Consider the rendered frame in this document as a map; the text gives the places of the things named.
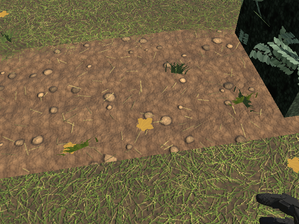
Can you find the robot right hand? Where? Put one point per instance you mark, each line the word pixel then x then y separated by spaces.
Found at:
pixel 284 202

